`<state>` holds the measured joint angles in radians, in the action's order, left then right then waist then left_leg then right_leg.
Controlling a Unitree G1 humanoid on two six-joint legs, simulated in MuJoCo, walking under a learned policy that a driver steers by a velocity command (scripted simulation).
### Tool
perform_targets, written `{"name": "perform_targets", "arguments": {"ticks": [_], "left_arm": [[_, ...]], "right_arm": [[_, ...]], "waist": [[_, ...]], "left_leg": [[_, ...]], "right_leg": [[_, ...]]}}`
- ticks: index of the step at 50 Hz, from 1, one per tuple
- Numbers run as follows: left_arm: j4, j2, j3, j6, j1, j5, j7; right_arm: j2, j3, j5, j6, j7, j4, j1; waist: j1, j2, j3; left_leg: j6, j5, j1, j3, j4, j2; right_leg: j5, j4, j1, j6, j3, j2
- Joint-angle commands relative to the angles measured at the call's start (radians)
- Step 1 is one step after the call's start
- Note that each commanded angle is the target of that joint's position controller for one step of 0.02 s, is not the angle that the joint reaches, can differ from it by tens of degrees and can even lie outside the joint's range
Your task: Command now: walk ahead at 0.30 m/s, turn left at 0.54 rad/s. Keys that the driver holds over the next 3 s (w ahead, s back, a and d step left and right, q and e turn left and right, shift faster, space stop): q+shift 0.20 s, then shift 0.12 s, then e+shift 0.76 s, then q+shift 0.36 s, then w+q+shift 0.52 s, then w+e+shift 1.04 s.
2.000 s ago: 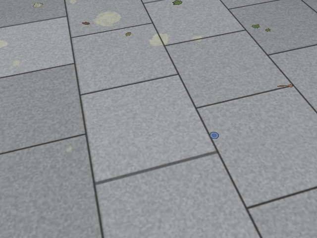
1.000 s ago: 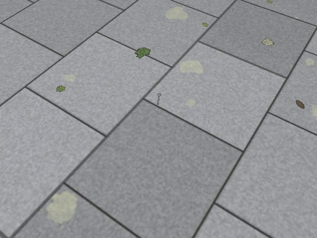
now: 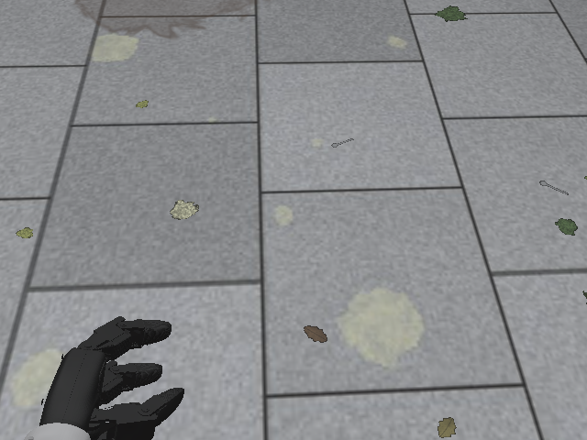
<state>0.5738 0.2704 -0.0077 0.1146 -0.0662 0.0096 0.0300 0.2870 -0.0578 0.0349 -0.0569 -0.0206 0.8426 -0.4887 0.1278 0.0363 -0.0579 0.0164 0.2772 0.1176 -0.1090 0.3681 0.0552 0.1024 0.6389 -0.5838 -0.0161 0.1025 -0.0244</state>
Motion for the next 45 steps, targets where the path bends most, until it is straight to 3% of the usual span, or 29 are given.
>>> {"name": "perform_targets", "arguments": {"ticks": [1,3,4,5,6,7,8,10,12,14,17,19,20,21,22,23,24,25,27,30,34,37,39,40,41,42,43,44,45], "left_arm": [[-0.020,0.126,0.055,-0.012,0.113,-0.002,-0.016],[-0.003,0.145,0.074,-0.022,0.207,0.017,-0.037],[0.005,0.200,0.086,-0.030,0.313,0.033,-0.051],[-0.014,0.187,0.072,-0.050,0.305,0.057,-0.045],[-0.015,0.172,0.080,-0.070,0.249,0.028,-0.039],[-0.024,0.119,0.075,-0.080,0.196,0.005,-0.039],[-0.022,0.079,0.065,-0.087,0.144,-0.005,-0.039],[-0.007,0.078,0.068,-0.091,0.068,0.011,-0.041],[0.027,0.104,0.084,-0.080,0.079,0.022,-0.045],[0.054,0.119,0.094,-0.075,0.090,0.015,-0.050],[0.082,0.136,0.099,-0.085,0.099,-0.008,-0.051],[0.112,0.126,0.089,-0.086,0.120,-0.026,-0.039],[0.123,0.097,0.075,-0.083,0.110,-0.034,-0.028],[0.139,0.059,0.058,-0.077,0.137,-0.038,-0.017],[0.146,0.027,0.043,-0.071,0.190,-0.010,-0.002],[0.143,0.031,0.044,-0.072,0.267,-0.002,0.005],[0.134,0.133,0.074,-0.086,0.209,-0.026,-0.009],[0.133,0.196,0.103,-0.101,0.200,-0.046,-0.023],[0.165,0.184,0.123,-0.141,0.270,-0.045,-0.051],[0.152,0.121,0.120,-0.169,0.300,-0.039,-0.067],[0.076,0.063,0.097,-0.167,0.238,-0.032,-0.035],[0.044,0.096,0.109,-0.173,0.267,-0.032,-0.009],[0.047,0.097,0.119,-0.183,0.322,-0.033,-0.004],[0.059,0.113,0.131,-0.184,0.362,-0.029,-0.012],[0.064,0.192,0.160,-0.179,0.408,-0.024,-0.029],[0.032,0.337,0.189,-0.167,0.418,-0.012,-0.045],[0.015,0.315,0.180,-0.135,0.447,0.026,-0.031],[0.016,0.293,0.172,-0.111,0.408,0.022,-0.026],[0.010,0.267,0.166,-0.103,0.347,-0.004,-0.035]], "right_arm": [[0.207,-0.064,0.011,-0.010,-0.020,-0.130,0.156],[0.155,-0.061,0.009,-0.002,-0.020,-0.161,0.171],[0.078,-0.038,-0.009,0.003,-0.016,-0.197,0.161],[0.019,-0.015,-0.004,0.009,-0.011,-0.181,-0.073],[0.102,-0.025,0.001,0.030,-0.008,-0.162,-0.144],[0.134,-0.039,0.007,0.051,-0.014,-0.164,-0.061],[0.150,-0.050,0.004,0.072,-0.025,-0.169,0.007],[0.145,-0.061,-0.002,0.107,-0.035,-0.196,0.056],[0.085,-0.046,-0.016,0.107,-0.035,-0.229,0.108],[0.045,-0.030,-0.024,0.093,-0.024,-0.242,0.148],[0.044,-0.016,-0.027,0.084,0.001,-0.251,0.199],[0.040,-0.010,-0.035,0.085,0.010,-0.248,0.215],[0.022,-0.005,-0.042,0.083,0.014,-0.229,0.192],[0.042,-0.008,-0.053,0.082,0.012,-0.228,0.194],[0.129,-0.023,-0.067,0.084,-0.002,-0.247,0.191],[0.201,-0.034,-0.077,0.096,-0.018,-0.285,0.269],[0.206,-0.049,-0.081,0.096,-0.017,-0.279,0.284],[0.205,-0.051,-0.080,0.090,-0.018,-0.272,0.294],[0.147,-0.035,-0.061,0.074,-0.024,-0.272,0.367],[0.084,-0.021,-0.060,0.065,-0.035,-0.268,0.435],[0.107,-0.041,-0.055,0.072,-0.042,-0.243,0.434],[0.141,-0.060,-0.036,0.070,-0.031,-0.220,0.426],[0.142,-0.066,-0.014,0.067,-0.021,-0.209,0.452],[0.118,-0.064,-0.008,0.068,-0.015,-0.190,0.427],[0.081,-0.060,-0.024,0.070,-0.006,-0.173,0.379],[0.031,-0.040,-0.067,0.069,-0.004,-0.242,0.446],[0.060,-0.045,-0.062,0.062,-0.013,-0.273,0.555],[0.080,-0.052,-0.038,0.059,-0.018,-0.273,0.571],[0.081,-0.056,-0.033,0.055,-0.026,-0.256,0.551]], "waist": [[-0.171,-0.123,0.096],[-0.222,-0.095,0.156],[-0.248,0.056,0.275],[-0.146,0.284,0.470],[-0.116,0.264,0.490],[-0.123,0.182,0.377],[-0.121,0.097,0.272],[-0.082,0.093,0.158],[-0.087,0.094,0.142],[-0.095,0.067,0.183],[-0.109,0.086,0.216],[-0.101,0.075,0.213],[-0.074,0.056,0.207],[-0.066,0.028,0.188],[-0.093,-0.080,0.213],[-0.148,-0.256,0.216],[-0.083,-0.290,0.185],[-0.076,-0.273,0.123],[-0.113,-0.247,0.084],[-0.143,-0.190,0.087],[-0.114,-0.178,0.139],[-0.124,-0.192,0.159],[-0.163,-0.174,0.155],[-0.176,-0.127,0.150],[-0.175,0.065,0.126],[-0.158,0.382,0.093],[-0.236,0.248,0.225],[-0.214,0.142,0.198],[-0.177,0.081,0.161]], "left_leg": [[0.078,-0.427,0.228,-0.185,-0.007,-0.124],[0.006,-0.377,0.266,-0.170,0.211,-0.046],[-0.041,-0.013,0.388,-0.099,0.505,0.021],[-0.063,0.497,0.485,-0.075,0.773,0.051],[-0.088,0.435,0.508,-0.044,0.937,-0.032],[-0.108,0.345,0.586,0.006,1.000,-0.072],[-0.119,0.282,0.602,0.033,0.990,-0.102],[-0.131,0.216,0.526,0.043,0.943,-0.138],[-0.121,0.172,0.457,0.070,0.816,-0.136],[-0.100,0.121,0.390,0.076,0.661,-0.132],[-0.072,0.030,0.265,0.086,0.460,-0.104],[-0.047,-0.036,0.157,0.084,0.288,-0.079],[-0.027,-0.152,0.039,0.097,0.133,-0.064],[-0.005,-0.242,-0.085,0.095,0.019,-0.066],[0.034,-0.451,-0.212,-0.061,0.016,-0.230],[0.163,-0.507,-0.145,-0.163,0.033,-0.434],[0.245,-0.335,0.003,-0.176,-0.029,-0.439],[0.251,-0.280,0.035,-0.152,-0.053,-0.414],[0.210,-0.300,0.069,-0.053,-0.061,-0.383],[0.180,-0.336,0.061,0.069,-0.054,-0.359],[0.182,-0.372,0.006,0.140,-0.019,-0.385],[0.172,-0.418,-0.011,0.153,0.018,-0.430],[0.118,-0.367,0.022,0.198,0.090,-0.427],[0.063,-0.269,0.075,0.240,0.179,-0.388],[-0.019,-0.060,0.223,0.317,0.397,-0.288],[-0.126,0.408,0.586,0.311,0.724,-0.111],[-0.112,0.444,0.641,0.083,0.893,-0.056],[-0.081,0.360,0.671,0.036,0.923,-0.069],[-0.061,0.256,0.681,0.013,0.893,-0.083]], "right_leg": [[-0.244,-0.148,0.420,-0.003,-0.014,-0.044],[-0.329,-0.190,0.574,0.032,0.009,0.024],[-0.633,-0.144,0.769,0.102,0.161,0.231],[-0.899,-0.114,0.905,0.260,0.436,0.510],[-0.708,-0.150,0.845,0.322,0.498,0.532],[-0.437,-0.202,0.751,0.315,0.413,0.462],[-0.307,-0.243,0.629,0.278,0.297,0.395],[-0.274,-0.302,0.411,0.241,0.136,0.324],[-0.342,-0.332,0.340,0.251,0.053,0.299],[-0.440,-0.317,0.360,0.267,0.008,0.302],[-0.448,-0.305,0.360,0.271,-0.022,0.306],[-0.349,-0.273,0.346,0.251,-0.012,0.284],[-0.240,-0.246,0.297,0.218,-0.022,0.250],[-0.098,-0.220,0.221,0.153,-0.031,0.203],[0.159,-0.127,0.135,0.057,-0.063,0.127],[0.442,-0.001,0.087,-0.012,-0.117,0.059],[0.486,0.166,0.100,-0.032,-0.119,0.056],[0.490,0.337,0.041,-0.039,-0.113,0.049],[0.446,0.526,-0.019,-0.055,-0.080,0.061],[0.332,0.538,-0.029,-0.082,-0.103,0.080],[0.280,0.277,0.069,-0.071,-0.141,0.115],[0.275,0.155,0.151,-0.029,-0.184,0.103],[0.184,0.010,0.247,0.015,-0.220,0.078],[0.098,-0.081,0.329,0.051,-0.206,0.049],[-0.211,-0.198,0.448,0.115,-0.044,0.108],[-0.582,-0.232,0.587,0.297,0.388,0.348],[-0.457,-0.284,0.585,0.410,0.493,0.406],[-0.324,-0.302,0.584,0.372,0.420,0.366],[-0.245,-0.296,0.559,0.313,0.359,0.315]]}}
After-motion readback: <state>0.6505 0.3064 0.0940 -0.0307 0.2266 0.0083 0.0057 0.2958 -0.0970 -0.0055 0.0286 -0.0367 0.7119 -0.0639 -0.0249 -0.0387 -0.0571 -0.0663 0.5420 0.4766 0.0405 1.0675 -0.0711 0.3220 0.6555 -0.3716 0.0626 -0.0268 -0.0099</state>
